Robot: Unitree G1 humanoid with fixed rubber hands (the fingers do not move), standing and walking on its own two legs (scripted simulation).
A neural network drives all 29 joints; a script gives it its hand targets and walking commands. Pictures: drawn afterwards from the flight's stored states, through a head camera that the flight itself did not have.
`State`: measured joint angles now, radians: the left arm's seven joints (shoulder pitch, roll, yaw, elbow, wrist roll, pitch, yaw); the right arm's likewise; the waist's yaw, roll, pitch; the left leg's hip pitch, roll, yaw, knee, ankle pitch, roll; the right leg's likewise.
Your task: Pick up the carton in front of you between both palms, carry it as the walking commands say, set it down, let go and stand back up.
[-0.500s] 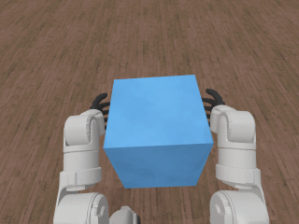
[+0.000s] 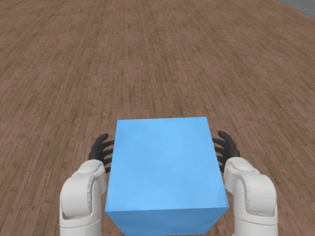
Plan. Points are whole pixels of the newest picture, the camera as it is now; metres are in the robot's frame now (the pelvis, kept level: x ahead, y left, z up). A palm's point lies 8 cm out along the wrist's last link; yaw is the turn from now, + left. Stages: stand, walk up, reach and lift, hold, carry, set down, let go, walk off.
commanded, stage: carry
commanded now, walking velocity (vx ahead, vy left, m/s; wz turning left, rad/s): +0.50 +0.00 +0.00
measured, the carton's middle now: (163, 180) +0.26 +0.00 +0.02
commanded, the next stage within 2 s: none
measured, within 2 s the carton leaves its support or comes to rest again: neither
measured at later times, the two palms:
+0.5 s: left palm (105, 89) +0.56 +0.19 +0.09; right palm (193, 86) +0.57 -0.11 +0.09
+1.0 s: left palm (110, 65) +0.70 +0.19 +0.10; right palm (186, 63) +0.72 -0.11 +0.10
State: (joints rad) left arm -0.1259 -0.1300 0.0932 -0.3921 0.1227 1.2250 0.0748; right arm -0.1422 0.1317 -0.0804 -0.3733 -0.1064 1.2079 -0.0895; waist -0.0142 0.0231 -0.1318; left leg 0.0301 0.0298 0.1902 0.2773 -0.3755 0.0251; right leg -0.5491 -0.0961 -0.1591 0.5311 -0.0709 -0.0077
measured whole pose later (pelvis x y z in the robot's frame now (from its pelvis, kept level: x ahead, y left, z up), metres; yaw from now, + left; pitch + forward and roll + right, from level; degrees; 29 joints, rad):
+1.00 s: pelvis +0.44 +0.03 +0.01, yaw +2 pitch +5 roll -1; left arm -0.17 -0.14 0.10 -0.25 0.13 1.17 0.07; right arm -0.17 0.13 -0.12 -0.28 -0.14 1.16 -0.07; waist 0.01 0.02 -0.14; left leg -0.10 0.04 0.18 0.47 -0.30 -0.02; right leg -0.23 -0.06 -0.21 0.44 -0.22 -0.01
